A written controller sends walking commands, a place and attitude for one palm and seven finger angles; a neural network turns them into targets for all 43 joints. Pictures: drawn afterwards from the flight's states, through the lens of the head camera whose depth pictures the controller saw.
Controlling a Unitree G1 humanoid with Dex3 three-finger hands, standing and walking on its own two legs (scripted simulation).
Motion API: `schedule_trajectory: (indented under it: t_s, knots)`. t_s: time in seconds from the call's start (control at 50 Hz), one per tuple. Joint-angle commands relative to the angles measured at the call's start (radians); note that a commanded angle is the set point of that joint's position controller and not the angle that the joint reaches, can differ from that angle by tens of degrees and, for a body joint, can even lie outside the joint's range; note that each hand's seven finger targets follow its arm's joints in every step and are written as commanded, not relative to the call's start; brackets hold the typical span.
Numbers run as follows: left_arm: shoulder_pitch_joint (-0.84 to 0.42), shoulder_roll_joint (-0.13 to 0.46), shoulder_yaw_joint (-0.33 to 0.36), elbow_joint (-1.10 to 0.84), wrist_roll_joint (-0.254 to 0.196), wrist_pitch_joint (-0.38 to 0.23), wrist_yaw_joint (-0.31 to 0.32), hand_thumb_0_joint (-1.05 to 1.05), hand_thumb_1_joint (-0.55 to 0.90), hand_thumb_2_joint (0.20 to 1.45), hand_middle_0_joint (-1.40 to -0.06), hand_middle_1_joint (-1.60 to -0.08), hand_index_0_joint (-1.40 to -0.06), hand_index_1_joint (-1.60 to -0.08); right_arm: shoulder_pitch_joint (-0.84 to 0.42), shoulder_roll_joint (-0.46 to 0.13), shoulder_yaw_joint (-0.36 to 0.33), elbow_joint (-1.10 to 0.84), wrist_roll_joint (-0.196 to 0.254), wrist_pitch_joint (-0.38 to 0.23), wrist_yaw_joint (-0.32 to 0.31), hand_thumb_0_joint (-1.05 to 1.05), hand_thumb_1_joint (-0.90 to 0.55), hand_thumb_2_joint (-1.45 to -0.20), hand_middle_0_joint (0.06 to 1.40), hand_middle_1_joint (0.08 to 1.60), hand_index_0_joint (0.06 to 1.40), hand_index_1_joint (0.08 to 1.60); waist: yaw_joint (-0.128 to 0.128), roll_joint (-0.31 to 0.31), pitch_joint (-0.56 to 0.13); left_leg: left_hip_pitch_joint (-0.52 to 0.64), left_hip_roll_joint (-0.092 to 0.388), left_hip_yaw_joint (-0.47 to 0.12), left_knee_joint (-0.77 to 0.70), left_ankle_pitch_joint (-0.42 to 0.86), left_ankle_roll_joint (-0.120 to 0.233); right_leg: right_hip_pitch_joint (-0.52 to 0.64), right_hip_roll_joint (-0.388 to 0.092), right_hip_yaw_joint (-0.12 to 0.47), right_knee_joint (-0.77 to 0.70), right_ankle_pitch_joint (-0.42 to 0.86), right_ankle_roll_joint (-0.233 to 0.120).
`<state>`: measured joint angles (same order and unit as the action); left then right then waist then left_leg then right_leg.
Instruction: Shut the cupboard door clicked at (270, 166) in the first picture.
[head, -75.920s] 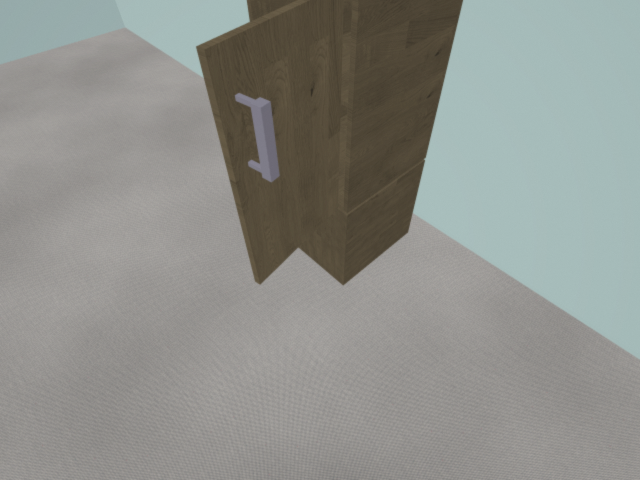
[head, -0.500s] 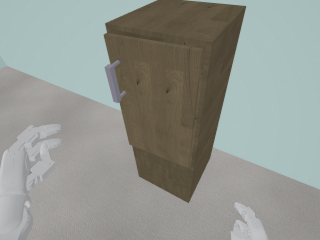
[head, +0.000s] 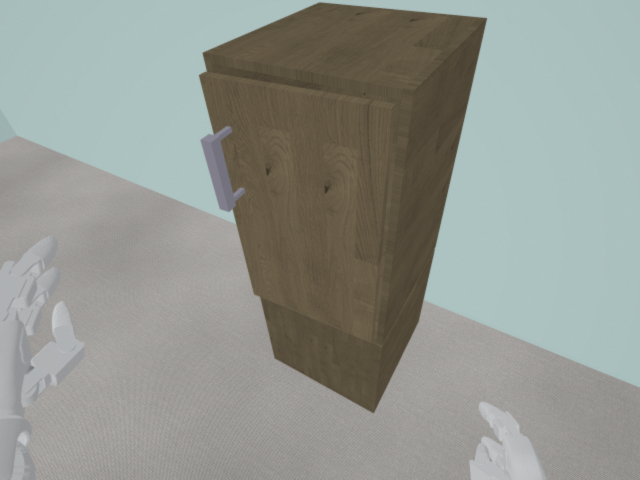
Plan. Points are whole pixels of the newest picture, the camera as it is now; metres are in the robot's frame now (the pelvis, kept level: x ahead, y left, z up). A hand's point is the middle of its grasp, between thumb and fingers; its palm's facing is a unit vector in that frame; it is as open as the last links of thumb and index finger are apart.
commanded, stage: step back with the hand held close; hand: left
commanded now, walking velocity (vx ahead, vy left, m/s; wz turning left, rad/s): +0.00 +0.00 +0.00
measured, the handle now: (226, 169) +0.62 +0.26 +0.08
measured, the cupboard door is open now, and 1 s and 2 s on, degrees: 3 3 3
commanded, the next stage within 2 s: stop stepping back and stand still in 1.28 s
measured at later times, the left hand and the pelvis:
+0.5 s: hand (56, 344) +0.19 +0.28 +0.16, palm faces +0.34 -0.78 -0.52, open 7.4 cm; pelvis -0.02 +0.02 +0.00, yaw -1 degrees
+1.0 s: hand out of the picture +0.04 +0.32 +0.17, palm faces +0.49 -0.74 -0.46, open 7.4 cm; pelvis -0.13 +0.05 -0.02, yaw +4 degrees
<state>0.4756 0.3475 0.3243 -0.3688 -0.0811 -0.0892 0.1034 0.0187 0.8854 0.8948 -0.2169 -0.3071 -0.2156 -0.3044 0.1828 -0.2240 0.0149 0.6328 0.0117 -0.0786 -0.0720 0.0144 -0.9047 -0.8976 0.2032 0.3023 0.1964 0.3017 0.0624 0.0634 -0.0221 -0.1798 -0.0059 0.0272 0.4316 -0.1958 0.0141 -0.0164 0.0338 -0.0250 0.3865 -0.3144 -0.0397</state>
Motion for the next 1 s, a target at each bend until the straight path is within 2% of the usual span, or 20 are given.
schedule_trajectory:
  t_s: [0.0,0.08,0.1,0.12,0.18,0.26,0.32,0.38,0.44,0.5,0.56,0.64,0.66,0.72,0.76,0.8,0.86,0.92,0.96,0.98]
  knots:
    - [-0.080,0.194,0.150,-0.177,-0.012,-0.058,0.013,0.000,0.900,0.900,-0.200,-0.300,-0.200,-0.300,-0.138,-0.095,-0.027,-0.164,0.005,-0.044,-0.007,0.000,-0.900,-0.900,0.200,0.300,0.200,0.300,0.001,-0.011,-0.014,0.123,0.016,-0.011,-0.033,0.187,0.021,-0.163,-0.036,0.011,-0.081,0.294,0.033]
    - [-0.077,0.170,0.130,-0.137,-0.019,-0.050,0.001,0.000,0.900,0.900,-0.200,-0.300,-0.200,-0.300,-0.140,-0.096,-0.031,-0.171,0.010,-0.028,-0.008,0.000,-0.900,-0.900,0.200,0.300,0.200,0.300,-0.002,-0.043,0.000,0.122,0.017,-0.007,-0.040,0.175,0.026,-0.166,-0.041,0.018,-0.089,0.290,0.041]
    - [-0.172,0.302,0.232,-0.199,0.001,-0.089,0.010,0.000,0.900,0.900,-0.200,-0.300,-0.200,-0.300,-0.122,-0.126,-0.043,-0.189,0.014,-0.009,-0.004,0.000,-0.900,-0.900,0.200,0.300,0.200,0.300,-0.026,-0.045,0.009,0.079,0.042,-0.024,0.053,0.140,0.047,-0.253,-0.106,0.090,-0.131,0.368,0.069]
    - [-0.105,0.246,0.183,-0.136,0.002,-0.095,0.006,0.000,0.900,0.900,-0.200,-0.300,-0.200,-0.300,-0.128,-0.114,-0.042,-0.170,0.007,0.003,-0.007,0.000,-0.900,-0.900,0.200,0.300,0.200,0.300,-0.036,-0.098,-0.013,0.069,0.036,-0.025,0.089,0.137,0.046,-0.248,-0.133,0.086,-0.120,0.444,0.074]
    - [-0.076,0.234,0.160,-0.159,0.010,-0.107,0.006,0.000,0.900,0.900,-0.200,-0.300,-0.200,-0.300,-0.130,-0.112,-0.047,-0.185,0.009,0.027,-0.008,0.000,-0.900,-0.900,0.200,0.300,0.200,0.300,-0.037,-0.099,-0.079,0.050,0.030,-0.007,0.110,0.189,0.043,-0.195,-0.156,0.074,-0.056,0.644,0.094]
    - [-0.037,0.273,0.194,-0.246,0.006,-0.105,0.019,0.000,0.900,0.900,-0.200,-0.300,-0.200,-0.300,-0.124,-0.128,-0.059,-0.215,0.013,0.054,-0.019,0.000,-0.900,-0.900,0.200,0.300,0.200,0.300,-0.038,-0.010,-0.184,0.122,0.052,-0.006,0.091,0.400,0.045,-0.177,-0.123,0.050,0.015,0.681,0.102]
    - [0.003,0.289,0.218,-0.299,0.001,-0.097,0.029,0.000,0.900,0.900,-0.200,-0.300,-0.200,-0.300,-0.113,-0.126,-0.060,-0.241,0.016,0.081,-0.022,0.000,-0.900,-0.900,0.200,0.300,0.200,0.300,-0.043,-0.027,-0.228,0.129,0.071,-0.019,0.098,0.531,0.044,-0.150,-0.102,0.036,0.065,0.699,0.090]
    - [0.058,0.295,0.238,-0.288,-0.005,-0.093,0.037,0.000,0.900,0.900,-0.200,-0.300,-0.200,-0.300,-0.102,-0.124,-0.062,-0.253,0.017,0.098,-0.026,0.000,-0.900,-0.900,0.200,0.300,0.200,0.300,-0.047,-0.017,-0.222,0.103,0.084,-0.034,0.080,0.538,0.038,-0.152,-0.092,0.036,0.072,0.619,0.071]
    - [0.083,0.285,0.235,-0.240,-0.013,-0.090,0.039,0.000,0.900,0.900,-0.200,-0.300,-0.200,-0.300,-0.091,-0.130,-0.066,-0.257,0.018,0.106,-0.023,0.000,-0.900,-0.900,0.200,0.300,0.200,0.300,-0.052,-0.048,-0.182,0.047,0.090,-0.046,0.062,0.444,0.027,-0.184,-0.092,0.050,0.046,0.504,0.060]
    - [0.088,0.273,0.217,-0.226,-0.015,-0.104,0.040,0.000,0.900,0.900,-0.200,-0.300,-0.200,-0.300,-0.088,-0.137,-0.066,-0.257,0.018,0.097,-0.023,0.000,-0.900,-0.900,0.200,0.300,0.200,0.300,-0.056,-0.019,-0.139,-0.001,0.101,-0.069,0.014,0.330,0.026,-0.216,-0.078,0.044,0.029,0.333,0.053]
    - [0.072,0.290,0.225,-0.231,-0.013,-0.124,0.044,0.000,0.900,0.900,-0.200,-0.300,-0.200,-0.300,-0.096,-0.151,-0.066,-0.255,0.012,0.076,-0.027,0.000,-0.900,-0.900,0.200,0.300,0.200,0.300,-0.056,0.023,-0.096,-0.093,0.114,-0.105,-0.070,0.085,0.034,-0.214,-0.050,0.039,0.013,0.153,0.051]
    - [0.036,0.259,0.210,-0.236,0.012,-0.157,0.052,0.000,0.900,0.900,-0.200,-0.300,-0.200,-0.300,-0.085,-0.158,-0.061,-0.252,0.009,0.044,-0.031,0.000,-0.900,-0.900,0.200,0.300,0.200,0.300,-0.061,0.074,-0.031,-0.366,0.154,-0.194,-0.214,-0.376,0.069,-0.084,-0.011,0.038,0.092,0.006,0.054]
    - [0.010,0.285,0.233,-0.257,0.022,-0.167,0.053,0.000,0.900,0.900,-0.200,-0.300,-0.200,-0.300,-0.097,-0.169,-0.064,-0.253,0.005,0.034,-0.034,0.000,-0.900,-0.900,0.200,0.300,0.200,0.300,-0.056,0.102,-0.029,-0.442,0.168,-0.222,-0.248,-0.462,0.080,-0.028,0.009,0.035,0.132,0.006,0.057]
    - [-0.013,0.270,0.239,-0.287,0.038,-0.190,0.053,0.000,0.900,0.900,-0.200,-0.300,-0.200,-0.300,-0.075,-0.163,-0.068,-0.246,-0.002,0.007,-0.032,0.000,-0.900,-0.900,0.200,0.300,0.200,0.300,-0.050,0.139,-0.051,-0.554,0.185,-0.246,-0.288,-0.551,0.089,0.066,0.038,0.017,0.238,0.025,0.050]
    - [-0.005,0.314,0.278,-0.337,0.038,-0.205,0.053,0.000,0.900,0.900,-0.200,-0.300,-0.200,-0.300,-0.077,-0.161,-0.072,-0.238,-0.009,-0.011,-0.027,0.000,-0.900,-0.900,0.200,0.300,0.200,0.300,-0.046,0.153,-0.097,-0.504,0.174,-0.235,-0.256,-0.516,0.084,0.043,0.042,0.027,0.231,0.026,0.042]
    - [0.051,0.289,0.261,-0.335,0.022,-0.215,0.052,0.000,0.900,0.900,-0.200,-0.300,-0.200,-0.300,-0.068,-0.140,-0.066,-0.231,-0.009,-0.022,-0.018,0.000,-0.900,-0.900,0.200,0.300,0.200,0.300,-0.052,0.107,-0.101,-0.417,0.144,-0.205,-0.185,-0.410,0.063,-0.047,0.008,0.059,0.153,0.016,0.020]
    - [0.081,0.291,0.256,-0.348,0.000,-0.218,0.058,0.000,0.900,0.900,-0.200,-0.300,-0.200,-0.300,-0.035,-0.127,-0.077,-0.197,-0.008,-0.033,-0.004,0.000,-0.900,-0.900,0.200,0.300,0.200,0.300,-0.066,-0.091,-0.168,-0.097,0.055,-0.080,0.059,-0.215,-0.002,-0.344,-0.096,0.180,-0.046,-0.122,-0.028]
    - [0.009,0.266,0.209,-0.302,0.013,-0.215,0.077,0.000,0.900,0.900,-0.200,-0.300,-0.200,-0.300,-0.023,-0.120,-0.076,-0.158,-0.009,-0.031,-0.009,0.000,-0.900,-0.900,0.200,0.300,0.200,0.300,-0.089,-0.166,-0.083,0.009,0.028,-0.048,0.277,-0.140,-0.019,-0.575,-0.219,0.280,-0.146,-0.145,-0.066]
    - [-0.070,0.278,0.201,-0.296,0.022,-0.210,0.085,0.000,0.900,0.900,-0.200,-0.300,-0.200,-0.300,-0.029,-0.129,-0.076,-0.143,-0.013,-0.034,-0.017,0.000,-0.900,-0.900,0.200,0.300,0.200,0.300,-0.101,-0.126,-0.039,0.006,0.031,-0.057,0.250,-0.098,-0.016,-0.599,-0.206,0.257,-0.116,-0.058,-0.051]
    - [-0.083,0.273,0.186,-0.284,0.024,-0.210,0.084,0.000,0.900,0.900,-0.200,-0.300,-0.200,-0.300,-0.030,-0.121,-0.066,-0.144,-0.012,-0.035,-0.023,0.000,-0.900,-0.900,0.200,0.300,0.200,0.300,-0.099,-0.113,-0.016,-0.018,0.051,-0.086,0.173,-0.069,-0.007,-0.578,-0.166,0.194,-0.067,-0.039,-0.025]
